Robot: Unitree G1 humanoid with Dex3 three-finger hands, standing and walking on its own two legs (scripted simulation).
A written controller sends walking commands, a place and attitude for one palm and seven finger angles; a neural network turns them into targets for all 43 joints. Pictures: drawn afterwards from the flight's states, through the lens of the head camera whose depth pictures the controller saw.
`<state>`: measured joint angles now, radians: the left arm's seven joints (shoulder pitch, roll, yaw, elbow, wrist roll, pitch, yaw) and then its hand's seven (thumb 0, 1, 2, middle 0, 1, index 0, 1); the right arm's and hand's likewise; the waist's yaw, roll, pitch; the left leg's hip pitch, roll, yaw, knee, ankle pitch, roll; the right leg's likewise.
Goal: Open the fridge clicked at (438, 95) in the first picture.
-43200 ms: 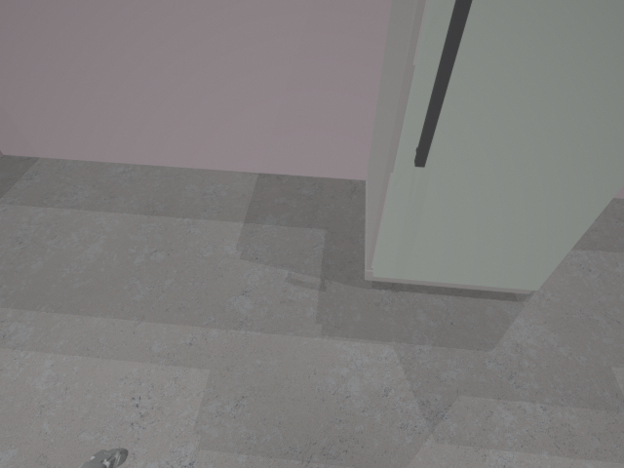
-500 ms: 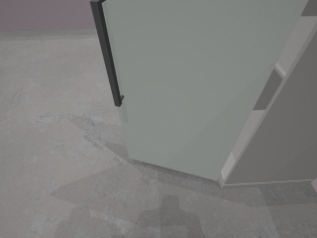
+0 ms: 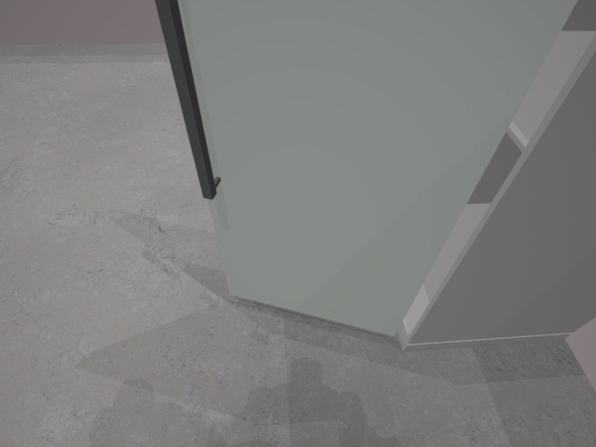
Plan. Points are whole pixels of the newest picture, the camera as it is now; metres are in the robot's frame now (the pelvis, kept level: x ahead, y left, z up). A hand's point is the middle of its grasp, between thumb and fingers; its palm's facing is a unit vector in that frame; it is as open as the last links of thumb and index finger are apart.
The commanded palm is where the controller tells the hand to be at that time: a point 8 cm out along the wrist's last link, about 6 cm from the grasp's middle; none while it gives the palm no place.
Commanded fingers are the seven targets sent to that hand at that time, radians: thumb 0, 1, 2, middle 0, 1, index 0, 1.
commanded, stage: look to check the result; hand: left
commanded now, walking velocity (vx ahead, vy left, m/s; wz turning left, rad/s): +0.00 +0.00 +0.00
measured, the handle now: (197, 111) +0.67 +0.23 +0.09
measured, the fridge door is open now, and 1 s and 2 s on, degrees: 71 71 71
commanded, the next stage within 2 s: stand and wait in 0.42 s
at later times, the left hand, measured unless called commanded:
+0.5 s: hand out of the picture +0.04 +0.20 -0.17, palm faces -0.01 -0.97 -0.26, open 7.4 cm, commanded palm none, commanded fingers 0.00 0.90 0.90 -0.20 -0.30 -0.20 -0.30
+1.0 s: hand out of the picture +0.05 +0.20 -0.17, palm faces -0.02 -0.96 -0.28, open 7.4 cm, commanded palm none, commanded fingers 0.00 0.90 0.90 -0.20 -0.30 -0.20 -0.30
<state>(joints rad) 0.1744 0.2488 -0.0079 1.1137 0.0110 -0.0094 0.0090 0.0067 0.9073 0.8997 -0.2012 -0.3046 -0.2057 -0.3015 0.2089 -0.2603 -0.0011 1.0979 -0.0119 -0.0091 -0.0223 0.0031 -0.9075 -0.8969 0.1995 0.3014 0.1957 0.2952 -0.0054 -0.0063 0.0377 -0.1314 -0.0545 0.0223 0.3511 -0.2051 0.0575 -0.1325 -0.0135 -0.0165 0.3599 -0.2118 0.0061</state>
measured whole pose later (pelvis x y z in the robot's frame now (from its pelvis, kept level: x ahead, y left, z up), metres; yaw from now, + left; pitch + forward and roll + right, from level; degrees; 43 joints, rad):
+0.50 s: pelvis +0.01 -0.01 +0.00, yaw +0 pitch -1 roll +0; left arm 0.20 0.24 -0.01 1.14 0.01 -0.01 0.02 0.01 0.91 0.90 -0.20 -0.30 -0.20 -0.30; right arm 0.20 -0.23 0.01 1.11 -0.01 -0.01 -0.02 0.00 -0.91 -0.90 0.20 0.30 0.20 0.30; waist 0.00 0.01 0.03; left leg -0.11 -0.04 0.02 0.34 -0.21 0.04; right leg -0.11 0.00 -0.02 0.35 -0.22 -0.01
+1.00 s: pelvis +0.00 -0.02 +0.00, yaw +0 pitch -1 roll +0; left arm 0.18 0.26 0.00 1.13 0.01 -0.02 0.01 0.01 0.91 0.90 -0.20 -0.30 -0.20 -0.30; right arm 0.20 -0.26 0.00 1.11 -0.01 -0.01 -0.02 0.00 -0.91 -0.90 0.20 0.30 0.20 0.30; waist 0.00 0.01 0.04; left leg -0.11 -0.03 0.02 0.33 -0.20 0.03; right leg -0.11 0.01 -0.02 0.33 -0.20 -0.02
